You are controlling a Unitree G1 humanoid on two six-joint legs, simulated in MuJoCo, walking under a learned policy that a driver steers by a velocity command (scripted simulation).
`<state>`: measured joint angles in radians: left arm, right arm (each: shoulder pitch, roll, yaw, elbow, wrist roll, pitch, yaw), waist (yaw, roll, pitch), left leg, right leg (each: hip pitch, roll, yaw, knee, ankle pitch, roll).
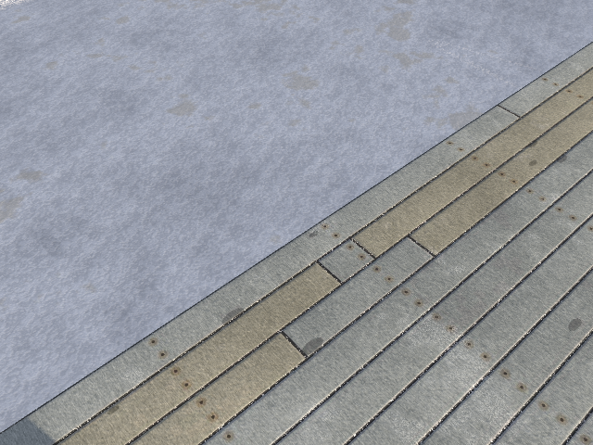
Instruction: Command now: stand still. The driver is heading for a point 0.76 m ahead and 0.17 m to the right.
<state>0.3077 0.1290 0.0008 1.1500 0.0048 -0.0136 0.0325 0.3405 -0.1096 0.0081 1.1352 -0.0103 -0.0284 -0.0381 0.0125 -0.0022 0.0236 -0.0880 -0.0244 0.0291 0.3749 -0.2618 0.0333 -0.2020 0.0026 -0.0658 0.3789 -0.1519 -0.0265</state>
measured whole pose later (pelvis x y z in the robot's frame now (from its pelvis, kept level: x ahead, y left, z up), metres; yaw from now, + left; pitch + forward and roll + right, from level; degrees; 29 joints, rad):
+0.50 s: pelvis +0.02 +0.01 +0.00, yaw +0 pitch -1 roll +0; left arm 0.31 0.12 0.00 1.18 0.01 -0.01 0.04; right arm 0.36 -0.11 0.01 1.14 -0.01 -0.03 -0.04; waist 0.01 0.00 0.02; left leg -0.06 -0.04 0.03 0.37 -0.29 0.05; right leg -0.19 -0.01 -0.06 0.40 -0.19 -0.01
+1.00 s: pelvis +0.19 -0.05 +0.00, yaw +0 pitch +0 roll +0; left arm 0.42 0.14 0.04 1.09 0.01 -0.08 0.00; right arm 0.27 -0.19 -0.05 1.01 -0.04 -0.06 0.03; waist 0.00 0.03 0.02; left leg -0.50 0.07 0.04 1.10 -0.24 0.08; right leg -0.10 0.05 -0.11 0.33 -0.24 -0.07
